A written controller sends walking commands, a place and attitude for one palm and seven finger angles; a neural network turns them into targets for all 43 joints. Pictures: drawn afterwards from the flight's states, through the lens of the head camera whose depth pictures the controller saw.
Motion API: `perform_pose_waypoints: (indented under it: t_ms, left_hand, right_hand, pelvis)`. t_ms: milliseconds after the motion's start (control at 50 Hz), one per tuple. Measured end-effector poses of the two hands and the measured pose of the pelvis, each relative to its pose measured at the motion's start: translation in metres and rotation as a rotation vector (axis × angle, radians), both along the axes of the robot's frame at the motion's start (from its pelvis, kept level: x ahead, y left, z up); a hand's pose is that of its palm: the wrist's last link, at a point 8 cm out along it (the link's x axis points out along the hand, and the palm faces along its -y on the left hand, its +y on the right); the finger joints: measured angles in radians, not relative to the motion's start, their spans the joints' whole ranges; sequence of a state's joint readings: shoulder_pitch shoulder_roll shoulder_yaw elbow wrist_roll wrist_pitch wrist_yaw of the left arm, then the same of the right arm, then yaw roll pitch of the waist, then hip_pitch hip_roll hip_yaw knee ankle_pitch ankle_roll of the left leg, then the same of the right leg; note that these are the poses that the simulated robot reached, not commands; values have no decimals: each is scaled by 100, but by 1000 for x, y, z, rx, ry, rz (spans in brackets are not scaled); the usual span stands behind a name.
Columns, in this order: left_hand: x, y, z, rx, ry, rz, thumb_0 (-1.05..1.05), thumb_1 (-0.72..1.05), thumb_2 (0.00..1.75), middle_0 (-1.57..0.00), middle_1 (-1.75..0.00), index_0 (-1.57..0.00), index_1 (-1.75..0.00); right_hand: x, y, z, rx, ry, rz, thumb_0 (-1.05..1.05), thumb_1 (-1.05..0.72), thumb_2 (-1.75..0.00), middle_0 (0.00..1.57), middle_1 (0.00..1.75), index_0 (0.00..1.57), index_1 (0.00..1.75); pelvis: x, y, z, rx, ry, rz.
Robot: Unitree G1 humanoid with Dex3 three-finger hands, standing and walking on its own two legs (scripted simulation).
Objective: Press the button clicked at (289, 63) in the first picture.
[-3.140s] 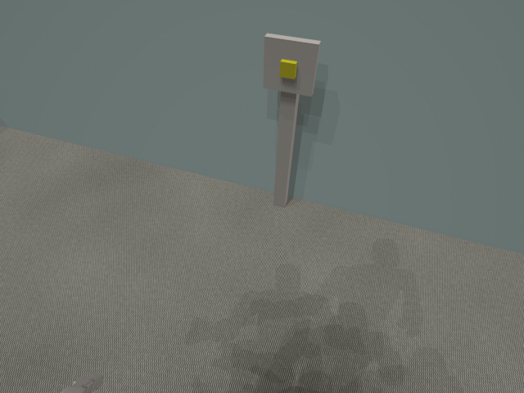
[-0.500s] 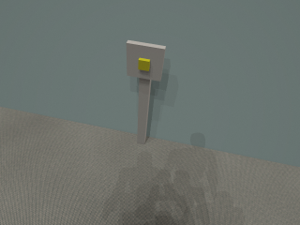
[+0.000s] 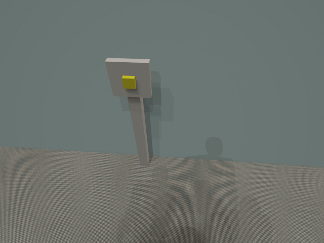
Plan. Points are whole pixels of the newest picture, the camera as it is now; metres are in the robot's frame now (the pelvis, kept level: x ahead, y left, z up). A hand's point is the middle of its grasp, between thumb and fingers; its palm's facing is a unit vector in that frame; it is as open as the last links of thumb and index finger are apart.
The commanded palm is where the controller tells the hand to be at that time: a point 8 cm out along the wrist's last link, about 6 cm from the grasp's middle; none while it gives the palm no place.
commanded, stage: take the last steps up to it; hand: left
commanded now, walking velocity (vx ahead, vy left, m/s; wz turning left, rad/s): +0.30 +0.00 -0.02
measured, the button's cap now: (129, 81) +0.74 +0.18 -0.02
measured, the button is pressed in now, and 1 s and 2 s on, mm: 0 0 0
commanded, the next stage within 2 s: come to a stop and stand still in 0.56 s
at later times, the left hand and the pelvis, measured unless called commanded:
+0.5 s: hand out of the picture +0.16 +0.23 -0.18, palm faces +0.03 -0.98 -0.17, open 7.4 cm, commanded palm none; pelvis +0.15 +0.04 +0.00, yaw -3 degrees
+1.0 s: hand (114, 193) +0.31 +0.18 -0.16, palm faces +0.05 -0.97 -0.24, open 7.2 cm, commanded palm none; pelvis +0.22 +0.00 +0.00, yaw -1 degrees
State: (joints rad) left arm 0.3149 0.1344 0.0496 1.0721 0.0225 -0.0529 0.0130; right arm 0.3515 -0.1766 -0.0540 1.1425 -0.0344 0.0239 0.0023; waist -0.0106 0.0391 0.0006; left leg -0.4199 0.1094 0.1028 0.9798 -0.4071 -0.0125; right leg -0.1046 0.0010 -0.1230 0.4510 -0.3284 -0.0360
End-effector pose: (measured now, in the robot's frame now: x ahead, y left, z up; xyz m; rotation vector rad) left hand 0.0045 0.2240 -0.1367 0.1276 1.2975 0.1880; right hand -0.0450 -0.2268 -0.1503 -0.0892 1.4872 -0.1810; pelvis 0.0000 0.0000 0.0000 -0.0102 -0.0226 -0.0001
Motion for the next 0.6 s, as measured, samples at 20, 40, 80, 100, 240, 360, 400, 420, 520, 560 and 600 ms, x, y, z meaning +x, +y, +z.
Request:
perform_pose_waypoints:
  t_ms: [20, 40, 80, 100, 240, 360, 400, 420, 520, 560, 600]
  left_hand:
    - [-2, -3, 0, -5, 15, 4, 0, 90, 90, -20, -30, -20, -30]
    - [-5, -6, -1, -12, 35, 6, 0, 90, 90, -20, -30, -20, -30]
    - [-10, -11, -2, -31, 79, 9, 0, 90, 90, -20, -30, -20, -30]
    - [-13, -13, -3, -41, 102, 12, 0, 90, 90, -20, -30, -20, -30]
    - [-15, -8, -16, -98, 244, 59, 0, 90, 90, -20, -30, -20, -30]
    - [28, 25, -31, -94, 287, 39, 1, 90, 90, -20, -30, -20, -30]
    - [60, 37, -27, -74, 240, 13, 1, 90, 90, -20, -30, -20, -30]
    - [78, 41, -24, -64, 209, 1, 1, 91, 90, -20, -30, -20, -30]
    - [166, 52, -8, -22, 39, -33, 0, 91, 90, -20, -30, -19, -30]
    - [196, 49, -2, -12, -12, -47, 0, 91, 90, -20, -30, -19, -30]
    - [223, 43, 2, -4, -47, -66, 0, 91, 90, -19, -30, -19, -30]
  right_hand:
    - [9, -1, 2, -2, -13, 0, 1, -91, -90, 20, 30, 20, 30]
    - [20, -2, 3, -4, -31, 0, 1, -91, -90, 20, 30, 20, 30]
    - [44, -3, 6, -9, -72, 0, 1, -91, -90, 20, 30, 20, 30]
    - [57, -2, 7, -11, -92, 2, 1, -91, -90, 20, 30, 20, 30]
    - [162, 14, 12, -44, -215, 70, 1, -93, -90, 20, 30, 20, 30]
    - [220, 38, 9, -77, -309, 75, 1, -92, -90, 20, 30, 20, 30]
    - [221, 42, 13, -82, -303, 42, 0, -93, -90, 20, 30, 20, 30]
    - [221, 41, 16, -90, -296, 29, 0, -94, -90, 20, 30, 20, 30]
    - [210, 43, 18, -67, -207, 10, 0, -95, -90, 20, 30, 20, 30]
    - [206, 45, 15, -45, -169, -3, 0, -94, -90, 20, 30, 20, 30]
    - [202, 46, 11, -20, -134, -21, 0, -93, -90, 20, 30, 20, 30]
  pelvis:
    - [5, -1, 1, 2, -1, -1]
    - [9, -1, 2, 2, -2, -1]
    - [19, 0, 3, 1, -1, -2]
    - [24, 1, 3, -1, 0, -2]
    - [72, 20, -6, -17, 8, -6]
    - [113, 42, -17, -3, -7, -37]
    - [123, 44, -11, 3, -9, -43]
    - [128, 45, -8, 7, -9, -44]
    - [154, 44, 3, 18, -5, -46]
    - [165, 41, 4, 23, -3, -47]
    - [175, 36, 5, 29, -2, -47]
